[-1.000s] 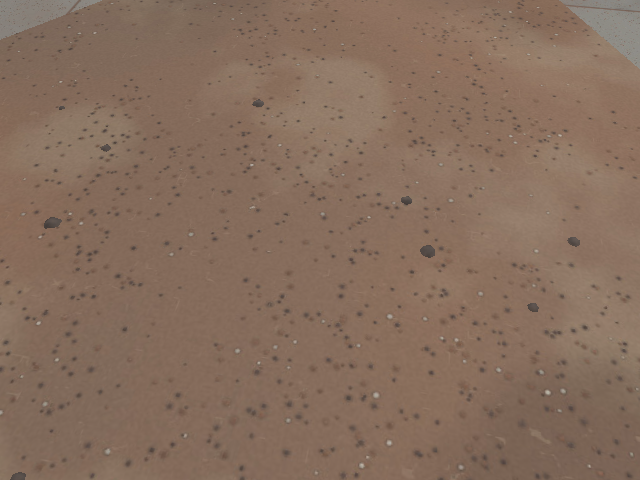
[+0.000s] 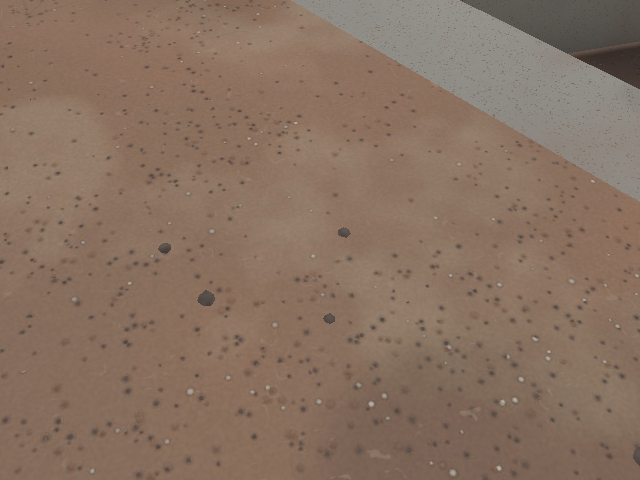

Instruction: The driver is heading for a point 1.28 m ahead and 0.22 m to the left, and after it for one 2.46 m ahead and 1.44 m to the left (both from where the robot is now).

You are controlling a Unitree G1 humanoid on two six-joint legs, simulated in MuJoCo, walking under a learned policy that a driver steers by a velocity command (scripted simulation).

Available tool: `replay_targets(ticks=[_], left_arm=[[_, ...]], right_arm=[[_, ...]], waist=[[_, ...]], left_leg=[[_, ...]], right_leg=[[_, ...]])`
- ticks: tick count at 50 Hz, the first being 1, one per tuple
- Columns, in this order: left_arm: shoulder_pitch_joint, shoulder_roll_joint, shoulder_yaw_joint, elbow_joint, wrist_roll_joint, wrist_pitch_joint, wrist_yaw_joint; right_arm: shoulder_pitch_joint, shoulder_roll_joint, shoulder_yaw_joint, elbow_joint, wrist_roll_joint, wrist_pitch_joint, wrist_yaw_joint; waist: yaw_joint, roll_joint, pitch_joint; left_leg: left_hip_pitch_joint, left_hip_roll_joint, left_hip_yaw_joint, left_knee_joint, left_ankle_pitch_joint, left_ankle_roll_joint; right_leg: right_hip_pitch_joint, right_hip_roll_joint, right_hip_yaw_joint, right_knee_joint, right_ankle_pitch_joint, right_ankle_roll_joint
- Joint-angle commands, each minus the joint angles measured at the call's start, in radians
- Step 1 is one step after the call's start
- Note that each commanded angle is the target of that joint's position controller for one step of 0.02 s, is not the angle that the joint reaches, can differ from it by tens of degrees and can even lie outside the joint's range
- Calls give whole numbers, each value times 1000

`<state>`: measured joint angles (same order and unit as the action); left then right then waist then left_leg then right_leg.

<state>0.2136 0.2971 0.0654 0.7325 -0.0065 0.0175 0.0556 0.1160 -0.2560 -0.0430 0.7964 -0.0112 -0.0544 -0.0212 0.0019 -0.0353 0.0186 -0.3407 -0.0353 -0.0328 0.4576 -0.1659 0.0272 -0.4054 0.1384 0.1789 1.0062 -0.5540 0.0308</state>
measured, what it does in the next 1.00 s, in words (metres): walks ahead: right foot, then left foot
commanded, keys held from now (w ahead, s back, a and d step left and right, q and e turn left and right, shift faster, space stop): w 1.00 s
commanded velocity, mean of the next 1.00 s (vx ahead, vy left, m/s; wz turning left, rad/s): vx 0.39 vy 0.00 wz -0.06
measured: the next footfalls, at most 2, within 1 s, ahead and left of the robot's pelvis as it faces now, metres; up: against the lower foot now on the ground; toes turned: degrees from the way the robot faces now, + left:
right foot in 0.28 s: +0.05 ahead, -0.13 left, +0.00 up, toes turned +0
left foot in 0.70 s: +0.41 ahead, +0.11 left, +0.00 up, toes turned +1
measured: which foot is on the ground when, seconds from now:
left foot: down 0.00-0.28, up 0.30-0.68, down 0.70-1.00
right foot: up 0.00-0.26, down 0.28-0.70, up 0.72-1.00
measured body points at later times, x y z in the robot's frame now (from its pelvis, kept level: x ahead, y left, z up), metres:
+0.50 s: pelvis +0.11 -0.02 +0.01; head +0.13 -0.05 +0.46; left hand +0.11 +0.24 -0.11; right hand +0.27 -0.29 -0.10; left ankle +0.23 +0.13 -0.68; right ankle +0.01 -0.13 -0.74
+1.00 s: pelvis +0.38 +0.04 +0.01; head +0.40 +0.04 +0.46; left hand +0.54 +0.30 -0.10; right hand +0.42 -0.24 -0.11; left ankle +0.37 +0.11 -0.74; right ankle +0.50 -0.15 -0.66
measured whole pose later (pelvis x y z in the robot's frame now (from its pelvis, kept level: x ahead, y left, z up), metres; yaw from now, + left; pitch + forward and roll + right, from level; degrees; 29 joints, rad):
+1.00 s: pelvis +0.38 +0.04 +0.01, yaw +0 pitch +1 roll +2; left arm 0.19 0.29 0.05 0.75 0.00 -0.07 0.01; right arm 0.34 -0.26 -0.05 0.85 0.00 -0.10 0.03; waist -0.05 -0.05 0.01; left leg -0.12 -0.08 0.05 0.26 -0.16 0.07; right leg -0.70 -0.14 0.05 0.97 -0.10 0.00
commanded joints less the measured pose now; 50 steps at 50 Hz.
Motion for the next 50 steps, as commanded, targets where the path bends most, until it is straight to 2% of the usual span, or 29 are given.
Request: replay_targets(ticks=[1,3,4,7,10,12,13,14,15,16,17,18,19,21,23,26,31,33,34,35,36,37,38,39,40,42,44,48,50], left_arm=[[109,83,27,-16,3,13,0],[91,18,2,-15,-1,5,-17],[47,20,-2,-29,-4,-6,-21],[-18,37,-5,-47,-11,-46,-30],[17,40,0,-23,-15,-74,-39],[70,31,2,6,-10,-84,-42],[136,40,6,20,-11,-88,-39],[256,83,17,42,-9,-89,-32],[292,206,49,50,-5,-87,-40],[273,178,47,46,9,-99,-42],[224,111,28,31,10,-110,-43],[191,87,19,18,5,-115,-48],[173,83,17,13,-3,-114,-52],[178,65,8,15,2,-108,-55],[202,67,8,27,0,-101,-54],[244,89,9,44,-2,-101,-49],[266,128,19,73,-19,-103,-46],[251,148,24,77,-13,-93,-44],[241,151,24,77,-8,-85,-43],[238,137,16,69,0,-80,-39],[315,51,-11,38,9,-87,-43],[406,-39,-41,62,-1,-107,-49],[287,84,-7,51,-37,-121,-54],[184,118,1,16,-48,-127,-54],[119,110,0,9,-27,-130,-46],[156,79,3,23,-9,-115,-45],[196,42,0,38,-15,-93,-42],[48,43,1,-16,9,-87,-37],[-21,30,-5,-33,7,-99,-44]], right_arm=[[-18,-99,-13,-60,7,1,2],[9,-106,-14,-36,7,9,4],[33,-138,-24,-31,11,12,0],[95,-186,-38,-20,21,3,-5],[93,-195,-40,-20,41,0,3],[87,-166,-31,-23,46,3,7],[67,-126,-18,-34,39,-3,11],[7,-46,6,-63,27,-14,20],[-26,-32,10,-117,32,-38,24],[-62,-121,-13,-123,47,-54,24],[-23,-156,-25,-109,57,-60,34],[13,-148,-25,-84,50,-60,41],[16,-144,-26,-79,35,-61,46],[-6,-104,-17,-80,22,-61,57],[-43,-68,-5,-94,20,-59,64],[-151,-40,10,-137,27,-57,71],[-205,-86,2,-179,37,-58,85],[-144,-120,-13,-174,33,-58,82],[-34,-150,-31,-147,31,-55,74],[138,-191,-52,-102,32,-49,62],[293,-285,-74,-81,4,-45,50],[356,-281,-70,-52,10,-43,61],[311,-195,-47,-51,20,-43,57],[221,-172,-38,-62,27,-42,54],[148,-148,-30,-71,20,-41,55],[95,-112,-23,-76,-2,-52,63],[81,-113,-27,-62,7,-64,63],[139,-140,-33,-23,13,-68,49],[167,-149,-34,-12,17,-60,41]], waist=[[35,111,-124],[13,198,-91],[-15,225,-69],[-50,208,-58],[-16,191,-38],[22,164,-36],[56,143,-66],[106,14,-82],[98,-214,-8],[106,-162,80],[67,-120,103],[47,-104,85],[41,-82,81],[39,-53,67],[49,-57,59],[82,-65,85],[59,-82,108],[12,-100,46],[-52,-105,-36],[-131,-95,-150],[-136,89,-330],[-106,314,-505],[-122,240,-356],[-99,174,-188],[-67,67,-99],[1,104,-61],[35,115,-59],[11,78,25],[-13,71,33]], left_leg=[[172,264,-257,-146,193,194],[117,182,-190,-230,-123,169],[117,190,-210,-255,-180,180],[154,242,-262,-266,-233,203],[103,249,-266,-268,-282,201],[16,210,-228,-219,-303,163],[-73,184,-199,-151,-310,125],[-236,103,-98,84,-302,61],[-461,4,51,275,-317,26],[-549,71,-13,436,-351,28],[-596,104,-43,502,-271,41],[-602,118,-37,530,-202,44],[-609,131,-31,530,-140,38],[-555,136,4,511,-27,17],[-489,126,40,428,69,-9],[-351,91,75,233,203,-20],[-279,69,54,91,169,28],[-169,32,81,78,103,61],[-15,-2,111,73,90,88],[240,15,94,90,114,120],[665,278,-255,107,55,239],[818,437,-693,-83,-220,322],[710,398,-665,-156,-303,264],[540,371,-512,-175,-230,228],[369,323,-392,-199,-96,200],[186,260,-256,-244,118,199],[129,246,-202,-307,74,229],[134,238,-127,-353,158,234],[165,215,-80,-350,194,209]], right_leg=[[-83,-95,-8,120,82,49],[-25,-110,-135,-65,137,50],[-24,-110,-165,-123,124,46],[18,-123,-174,-309,103,5],[148,-115,-199,-510,231,-50],[303,-102,-214,-631,314,-90],[430,-152,-161,-631,298,-113],[564,-308,40,-707,182,-161],[567,-492,350,-828,-18,-280],[506,-546,445,-877,-83,-341],[521,-503,377,-874,-58,-313],[540,-456,296,-876,33,-279],[546,-434,235,-882,142,-259],[495,-381,103,-888,392,-236],[437,-336,0,-886,531,-229],[334,-302,-74,-895,545,-214],[422,-383,-57,-857,605,-195],[476,-388,-74,-747,891,-172],[468,-360,-106,-604,1086,-154],[364,-318,-137,-394,1121,-124],[4,-221,-174,3,774,-68],[-196,-76,-58,245,-12,-44],[-307,-133,-11,345,8,-59],[-350,-186,-64,332,102,-71],[-303,-231,-90,276,191,-77],[-176,-284,-82,215,274,-77],[-155,-293,-97,177,300,-61],[-288,-308,-107,-3,464,-26],[-293,-295,-123,-148,578,-26]])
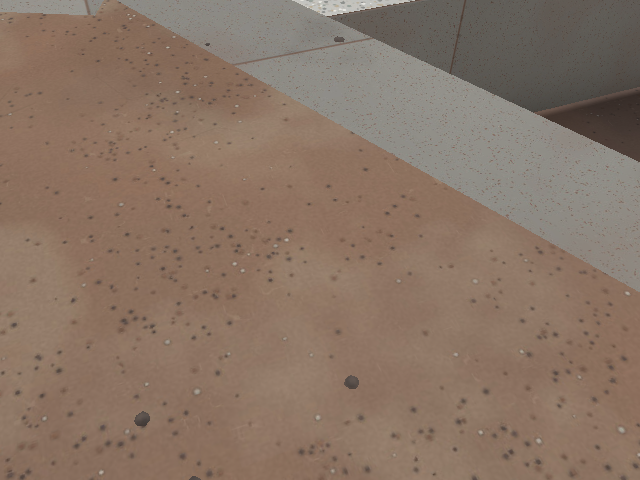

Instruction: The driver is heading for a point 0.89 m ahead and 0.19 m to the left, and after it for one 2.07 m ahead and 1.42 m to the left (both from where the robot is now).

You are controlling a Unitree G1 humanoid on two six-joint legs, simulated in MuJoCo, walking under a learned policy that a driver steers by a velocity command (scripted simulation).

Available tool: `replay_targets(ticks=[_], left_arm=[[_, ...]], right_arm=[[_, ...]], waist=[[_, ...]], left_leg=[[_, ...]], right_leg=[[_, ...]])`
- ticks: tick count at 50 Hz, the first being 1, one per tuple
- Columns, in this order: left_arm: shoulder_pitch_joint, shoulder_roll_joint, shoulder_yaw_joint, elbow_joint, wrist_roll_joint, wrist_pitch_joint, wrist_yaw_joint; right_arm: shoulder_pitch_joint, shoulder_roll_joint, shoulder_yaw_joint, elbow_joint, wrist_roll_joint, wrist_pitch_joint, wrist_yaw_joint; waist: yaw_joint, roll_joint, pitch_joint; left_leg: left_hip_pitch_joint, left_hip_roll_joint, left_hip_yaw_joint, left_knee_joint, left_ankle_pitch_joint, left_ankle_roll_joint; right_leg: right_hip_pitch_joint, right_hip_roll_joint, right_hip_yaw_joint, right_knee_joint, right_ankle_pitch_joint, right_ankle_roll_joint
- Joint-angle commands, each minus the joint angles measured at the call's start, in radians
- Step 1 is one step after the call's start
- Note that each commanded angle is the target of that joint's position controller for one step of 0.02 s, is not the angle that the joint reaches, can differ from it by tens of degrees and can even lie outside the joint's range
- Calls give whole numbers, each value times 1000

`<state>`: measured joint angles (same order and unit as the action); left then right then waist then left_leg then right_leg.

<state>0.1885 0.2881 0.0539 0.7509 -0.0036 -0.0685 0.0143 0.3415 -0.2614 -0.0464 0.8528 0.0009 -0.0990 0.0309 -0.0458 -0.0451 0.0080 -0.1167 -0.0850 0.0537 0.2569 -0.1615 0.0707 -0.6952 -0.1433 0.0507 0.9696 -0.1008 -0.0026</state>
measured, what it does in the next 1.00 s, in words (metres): walks ahead, turning left: right foot, then left foot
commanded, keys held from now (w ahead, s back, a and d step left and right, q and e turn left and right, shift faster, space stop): w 0.22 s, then no key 0.04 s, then q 0.74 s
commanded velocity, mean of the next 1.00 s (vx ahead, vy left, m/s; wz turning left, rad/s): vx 0.22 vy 0.00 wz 0.31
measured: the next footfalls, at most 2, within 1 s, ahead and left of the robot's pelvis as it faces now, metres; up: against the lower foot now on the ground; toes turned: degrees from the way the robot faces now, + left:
right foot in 0.26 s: +0.33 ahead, -0.15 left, +0.00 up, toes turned -2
left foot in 0.78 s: +0.37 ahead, +0.09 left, +0.00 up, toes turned +17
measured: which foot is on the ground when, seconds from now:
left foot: down 0.00-0.28, up 0.30-0.76, down 0.78-1.00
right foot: up 0.00-0.24, down 0.26-0.78, up 0.80-1.00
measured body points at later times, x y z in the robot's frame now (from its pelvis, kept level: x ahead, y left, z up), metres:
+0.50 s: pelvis +0.25 -0.07 +0.00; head +0.29 -0.08 +0.44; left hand +0.35 +0.21 -0.11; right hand +0.37 -0.34 -0.13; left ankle +0.28 +0.09 -0.67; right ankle +0.29 -0.15 -0.75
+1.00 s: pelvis +0.32 -0.02 +0.00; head +0.36 +0.02 +0.44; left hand +0.38 +0.30 -0.12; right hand +0.56 -0.24 -0.09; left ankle +0.33 +0.08 -0.75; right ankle +0.37 -0.17 -0.68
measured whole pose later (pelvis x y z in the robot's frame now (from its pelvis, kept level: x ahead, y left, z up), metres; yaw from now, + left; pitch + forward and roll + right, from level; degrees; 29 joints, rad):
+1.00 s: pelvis +0.32 -0.02 +0.00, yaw +21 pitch +3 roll -2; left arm 0.06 0.31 0.08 0.77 0.00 0.00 0.03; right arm 0.18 -0.30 -0.08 0.64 0.01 0.02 -0.02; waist -0.01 -0.02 0.06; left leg -0.35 -0.05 -0.06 0.45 -0.16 0.05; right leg -0.53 0.00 0.05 1.00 -0.42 0.07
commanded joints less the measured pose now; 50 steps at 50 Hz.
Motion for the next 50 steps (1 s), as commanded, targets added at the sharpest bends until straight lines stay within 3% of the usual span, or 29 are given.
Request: replay_targets(ticks=[1,5,8,10,11,12,13,14,15,16,17,18,19,21,23,25,29,34,37,38,39,40,41,42,43,44,46,50], left_arm=[[-33,29,2,-61,3,-19,-8],[-170,18,-8,-106,-10,-32,-33],[-225,35,-6,-143,-14,-40,-53],[-197,58,2,-147,-13,-43,-60],[-142,78,11,-136,-12,-44,-59],[-10,113,32,-98,-4,-45,-53],[149,175,51,-64,13,-45,-43],[239,273,72,-57,46,-42,-36],[270,194,54,-53,34,-36,-37],[193,137,33,-67,24,-30,-37],[118,103,21,-73,16,-29,-36],[58,78,15,-68,10,-30,-38],[20,63,11,-65,12,-34,-38],[-34,74,16,-56,32,-44,-39],[-68,91,22,-47,35,-45,-27],[-65,100,25,-31,27,-33,-8],[-59,128,34,-11,19,2,18],[-48,165,52,7,-5,41,14],[-65,169,58,11,-27,53,16],[-29,153,56,26,-28,54,15],[-5,122,48,18,0,48,12],[-44,70,26,-42,37,41,9],[-94,101,33,-35,28,40,-1],[-107,116,38,-43,-1,43,-6],[-103,109,39,-30,-4,45,2],[-116,121,44,-32,8,49,12],[-97,113,46,-31,10,57,17],[-99,84,36,-36,4,62,23]], right_arm=[[-44,-151,-30,-63,7,-11,-14],[38,-177,-33,-29,18,4,-19],[68,-185,-36,-6,21,23,-25],[56,-197,-40,-2,23,33,-30],[38,-208,-43,-4,22,38,-31],[15,-199,-38,-9,17,45,-34],[17,-165,-22,-28,2,45,-38],[138,-48,16,-48,-3,27,-32],[173,-83,12,-8,8,10,-27],[101,-173,-17,-19,38,10,-26],[26,-163,-17,-38,41,16,-30],[-6,-146,-20,-43,29,28,-37],[2,-138,-27,-40,24,49,-42],[57,-98,-27,-28,21,88,-50],[32,-87,-32,-57,17,108,-59],[-14,-82,-34,-89,10,112,-58],[-117,-72,-35,-147,8,115,-35],[-195,-92,-51,-222,9,134,-9],[-168,-90,-60,-241,14,136,0],[-122,-119,-73,-233,9,131,-7],[-44,-228,-108,-228,5,127,-29],[-27,-329,-123,-246,-18,122,-41],[-7,-252,-100,-247,-18,105,-32],[-58,-231,-91,-253,-10,93,-29],[-112,-208,-88,-257,7,88,-33],[-157,-186,-80,-266,21,94,-38],[-191,-185,-76,-281,10,104,-48],[-169,-212,-86,-283,8,108,-62]], waist=[[19,80,48],[-39,79,71],[-41,91,78],[-11,110,50],[26,126,11],[101,117,-69],[160,79,-212],[133,-151,-373],[150,-187,-486],[145,-101,-336],[115,-45,-228],[82,-1,-149],[49,-22,-109],[3,-53,-96],[-10,-66,-67],[1,-60,-67],[43,-43,-61],[69,-47,-35],[38,-46,-50],[19,-6,-79],[6,156,-146],[18,384,-176],[-29,232,-280],[-10,185,-230],[16,125,-185],[29,104,-149],[60,137,-142],[49,155,-161]], left_leg=[[-51,255,-146,-148,198,154],[36,279,-137,-124,168,144],[150,328,-159,-66,216,131],[200,344,-163,-7,327,111],[205,333,-150,63,480,99],[183,279,-110,234,655,69],[41,221,-73,475,560,24],[-391,51,-32,899,59,-64],[-487,-3,-207,1064,-458,-73],[-538,54,-236,1113,-432,-70],[-550,105,-196,1056,-380,-73],[-530,138,-171,978,-329,-83],[-459,165,-158,923,-282,-89],[-350,153,-127,905,-197,-114],[-378,156,-123,840,-134,-129],[-398,170,-117,746,-46,-129],[-385,180,-78,582,42,-117],[-397,162,-30,472,-97,-82],[-307,121,16,298,-57,-35],[-190,96,4,190,95,-3],[25,206,-177,166,512,63],[203,455,-558,165,816,298],[212,470,-561,159,802,343],[176,424,-460,154,725,297],[132,363,-396,149,596,231],[87,336,-377,134,514,195],[-13,295,-345,112,501,178],[-12,281,-370,110,424,180]], right_leg=[[13,-1,-7,-186,172,5],[33,40,-40,-360,219,-2],[7,58,-35,-425,134,-30],[69,80,-46,-454,53,-56],[163,110,-70,-467,22,-74],[348,148,-101,-506,60,-103],[636,56,-23,-459,242,-153],[1069,-233,396,-455,377,-322],[1106,-315,595,-541,500,-373],[970,-278,393,-533,572,-315],[839,-226,245,-545,626,-271],[714,-178,158,-583,601,-237],[603,-146,92,-631,571,-213],[469,-124,8,-696,590,-227],[441,-127,-56,-729,579,-234],[474,-124,-105,-737,523,-226],[529,-135,-156,-738,392,-221],[621,-193,-137,-656,313,-210],[649,-184,-158,-522,359,-149],[615,-132,-199,-410,351,-96],[452,-38,-257,-175,179,-14],[101,146,-238,127,-515,79],[72,144,-22,275,-613,72],[35,126,5,303,-544,57],[16,107,12,255,-467,49],[10,97,15,198,-402,51],[107,121,1,134,-334,60],[156,145,17,-41,-285,82]])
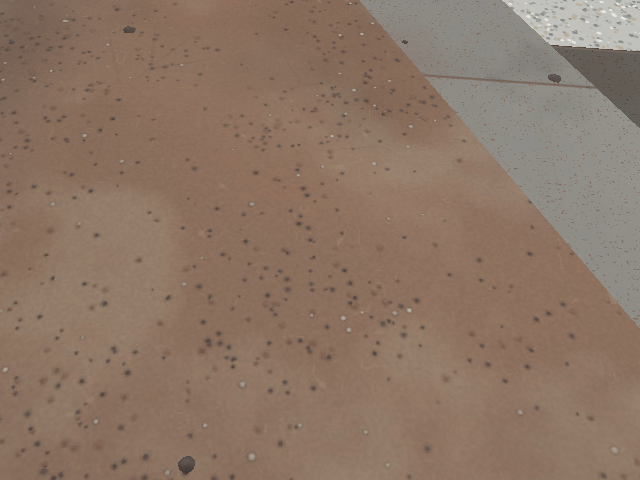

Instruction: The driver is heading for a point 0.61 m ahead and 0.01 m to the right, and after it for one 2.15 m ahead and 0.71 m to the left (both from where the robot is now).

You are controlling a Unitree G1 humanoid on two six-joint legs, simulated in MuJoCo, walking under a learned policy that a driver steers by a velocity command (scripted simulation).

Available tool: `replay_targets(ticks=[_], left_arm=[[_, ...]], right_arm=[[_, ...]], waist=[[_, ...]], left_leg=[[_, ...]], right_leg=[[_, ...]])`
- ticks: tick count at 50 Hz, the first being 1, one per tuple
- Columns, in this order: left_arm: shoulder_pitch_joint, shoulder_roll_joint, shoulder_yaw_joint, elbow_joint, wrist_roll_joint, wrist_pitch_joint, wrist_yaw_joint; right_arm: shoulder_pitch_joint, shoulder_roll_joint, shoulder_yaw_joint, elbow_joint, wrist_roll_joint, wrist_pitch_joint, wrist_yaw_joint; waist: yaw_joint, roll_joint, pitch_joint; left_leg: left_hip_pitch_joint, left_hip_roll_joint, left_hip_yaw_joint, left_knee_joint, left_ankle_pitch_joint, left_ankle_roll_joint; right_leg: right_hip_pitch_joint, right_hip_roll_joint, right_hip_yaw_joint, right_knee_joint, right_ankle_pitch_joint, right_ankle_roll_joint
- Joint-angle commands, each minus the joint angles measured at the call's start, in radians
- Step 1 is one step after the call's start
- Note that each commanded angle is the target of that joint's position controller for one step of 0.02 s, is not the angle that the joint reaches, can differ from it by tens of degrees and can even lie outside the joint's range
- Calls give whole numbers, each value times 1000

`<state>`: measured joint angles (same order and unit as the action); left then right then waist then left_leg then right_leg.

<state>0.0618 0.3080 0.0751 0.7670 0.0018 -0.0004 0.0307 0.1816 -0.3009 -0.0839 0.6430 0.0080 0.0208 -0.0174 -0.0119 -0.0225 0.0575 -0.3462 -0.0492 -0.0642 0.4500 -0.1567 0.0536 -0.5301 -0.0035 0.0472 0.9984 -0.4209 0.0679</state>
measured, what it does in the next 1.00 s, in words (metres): steps on the spot: right foot, then left foot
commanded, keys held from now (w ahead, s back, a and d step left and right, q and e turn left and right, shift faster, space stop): q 0.14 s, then no key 0.54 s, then w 0.32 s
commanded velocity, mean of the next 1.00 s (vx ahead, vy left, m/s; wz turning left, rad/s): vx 0.08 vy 0.00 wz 0.22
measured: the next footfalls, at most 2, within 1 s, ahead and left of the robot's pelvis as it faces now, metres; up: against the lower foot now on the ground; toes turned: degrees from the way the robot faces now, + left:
right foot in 0.24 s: +0.07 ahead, -0.15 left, +0.00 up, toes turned +12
left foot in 0.56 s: -0.01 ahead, +0.10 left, +0.00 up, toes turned +8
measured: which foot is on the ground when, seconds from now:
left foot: down 0.00-0.24, up 0.26-0.54, down 0.56-0.94, up 0.96-1.00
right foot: up 0.00-0.22, down 0.24-1.00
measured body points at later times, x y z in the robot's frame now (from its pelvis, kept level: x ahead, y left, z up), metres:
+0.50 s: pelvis +0.00 -0.04 +0.00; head +0.03 -0.05 +0.45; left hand +0.08 +0.25 -0.10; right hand +0.20 -0.28 -0.11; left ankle -0.05 +0.10 -0.71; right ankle +0.03 -0.15 -0.74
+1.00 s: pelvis +0.05 -0.05 -0.01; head +0.06 -0.06 +0.44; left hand +0.08 +0.25 -0.11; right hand +0.18 -0.29 -0.14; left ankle -0.05 +0.09 -0.71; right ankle +0.06 -0.13 -0.74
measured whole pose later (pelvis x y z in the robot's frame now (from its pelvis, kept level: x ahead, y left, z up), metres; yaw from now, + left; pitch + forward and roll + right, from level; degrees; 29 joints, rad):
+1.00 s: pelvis +0.05 -0.05 -0.01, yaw +11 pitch +0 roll +1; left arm 0.28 0.29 0.06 0.85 -0.01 -0.09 -0.03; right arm 0.33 -0.27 -0.05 0.76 0.03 -0.02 -0.02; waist 0.01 0.04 0.00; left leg -0.26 0.00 -0.09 0.80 -0.47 0.00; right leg -0.26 0.02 -0.05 0.58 -0.31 -0.05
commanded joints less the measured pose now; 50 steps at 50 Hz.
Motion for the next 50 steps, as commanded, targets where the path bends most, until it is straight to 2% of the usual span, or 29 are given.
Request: replay_targets(ticks=[1,5,8,11,12,13,14,15,17,18,21,23,25,27,28,29,30,31,32,34,36,39,42,45,46,47,48,49,50], left_arm=[[22,61,13,-54,-2,-5,5],[13,68,16,-63,-7,-7,-5],[37,77,21,-66,-12,-21,-18],[112,76,25,-47,-2,-34,-32],[123,129,36,-57,17,-33,-29],[95,212,50,-59,36,-24,-26],[85,160,39,-79,51,-31,-25],[53,134,30,-93,39,-35,-20],[6,98,19,-96,4,-37,-16],[13,80,9,-90,-2,-36,-14],[40,64,1,-74,4,-24,-14],[71,90,8,-65,3,-13,-14],[98,115,12,-54,-4,-6,-16],[117,98,3,-39,-18,-9,-19],[142,83,-5,-32,-9,-22,-24],[153,58,-15,-39,20,-38,-35],[160,19,-24,-32,21,-45,-37],[105,58,-20,-25,27,-43,-34],[80,64,-16,-22,22,-39,-33],[82,57,-16,-14,14,-25,-24],[99,41,-18,3,7,-20,-18],[51,42,-11,-24,-20,-40,-20],[47,51,-3,-38,-39,-74,-40],[168,35,-2,25,-28,-96,-62],[250,42,6,66,-20,-95,-64],[339,60,14,94,-17,-93,-62],[436,147,30,99,-15,-95,-53],[465,219,42,94,-3,-104,-64],[378,158,21,70,-3,-112,-61]], right_arm=[[-12,-176,-50,-75,3,-8,-17],[-29,-177,-50,-87,0,5,-16],[-40,-170,-46,-93,1,11,-11],[-48,-137,-29,-95,12,21,-17],[-14,-97,-17,-94,1,20,-18],[5,-79,-13,-117,0,10,-16],[-19,-150,-33,-114,-17,-2,-18],[-3,-193,-52,-93,-6,-3,-15],[30,-153,-49,-52,-6,13,-19],[30,-117,-38,-45,-6,18,-19],[-12,-46,-8,-57,-2,17,-14],[-52,-21,6,-67,-2,15,-9],[-33,-47,-2,-52,8,14,-8],[15,-55,-3,-20,-1,12,-7],[21,-88,-6,-25,-11,11,-12],[37,-149,-15,-31,-21,13,-21],[5,-115,-8,-10,-26,10,-10],[-23,-61,4,-26,-26,2,2],[-17,-44,10,-15,-33,-4,5],[-8,-62,8,-3,-28,-18,4],[43,-71,6,19,-21,-19,-3],[114,-143,-11,30,-7,-22,-9],[114,-128,-7,39,6,-50,-12],[16,-123,-4,22,24,-49,-2],[14,-104,0,23,16,-47,0],[4,-60,13,17,6,-50,2],[-8,16,35,-12,-5,-59,3],[-10,-28,20,-53,25,-77,-6],[10,-84,4,-36,43,-91,-6]], waist=[[11,140,-208],[-1,175,-178],[-1,197,-178],[36,175,-184],[18,62,-183],[-35,-205,-123],[7,-223,-125],[-4,-149,-112],[-22,-98,-88],[-17,-91,-86],[5,-133,-110],[39,-173,-121],[44,-176,-124],[17,-142,-110],[25,-94,-134],[56,41,-174],[80,179,-174],[42,132,-130],[31,106,-107],[32,100,-55],[19,129,-55],[-27,234,70],[-19,229,99],[61,157,13],[92,136,-25],[123,84,-51],[141,-156,-77],[136,-302,-62],[94,-169,11]], left_leg=[[204,239,-262,-85,365,192],[135,215,-329,-96,166,175],[156,214,-391,-71,159,162],[106,156,-365,9,132,93],[12,88,-295,119,-37,37],[-164,-81,-112,263,-334,-21],[-173,-49,-118,497,-480,-68],[-185,-41,-138,630,-439,-80],[-208,-35,-138,700,-343,-111],[-199,-33,-136,697,-315,-125],[-112,12,-43,467,-284,-147],[-16,37,16,287,-307,-149],[54,30,44,125,-227,-140],[190,29,44,-131,4,-100],[292,86,-28,-125,118,-71],[368,185,-111,-41,351,-28],[237,191,-113,-28,206,30],[185,155,-104,-48,72,27],[164,137,-91,-57,10,6],[120,122,-85,-58,-2,-14],[111,117,-99,-88,-252,5],[77,278,-365,-256,-676,130],[145,348,-433,-274,-548,169],[44,240,-233,-204,-342,107],[-13,198,-177,-138,-304,86],[-82,149,-114,-11,-266,52],[-235,34,21,334,-283,-31],[-407,-18,-5,567,-443,-46],[-483,59,-66,688,-386,-26]], right_leg=[[9,10,25,-105,48,14],[86,32,32,-228,64,8],[131,37,31,-333,55,-11],[314,12,4,-610,258,-56],[398,-136,136,-662,311,-107],[398,-303,357,-703,470,-250],[331,-406,473,-725,504,-371],[323,-371,409,-714,495,-366],[347,-268,269,-677,479,-286],[357,-248,232,-665,528,-280],[402,-189,137,-647,570,-265],[407,-185,130,-633,580,-268],[413,-197,154,-612,582,-272],[366,-178,148,-596,552,-227],[307,-166,142,-591,482,-171],[246,-105,70,-527,375,-118],[315,-46,-5,-563,210,-66],[334,-38,-14,-544,222,-37],[325,-33,-17,-537,236,-38],[319,-36,-14,-533,271,-43],[293,8,-64,-476,104,-48],[82,29,-98,-258,-45,-76],[-36,-46,-28,-187,-124,-137],[299,2,-107,-460,141,-152],[445,36,-127,-488,221,-131],[555,-1,-62,-513,190,-134],[662,-215,283,-682,29,-213],[661,-388,675,-835,-160,-360],[614,-398,661,-845,-266,-367]])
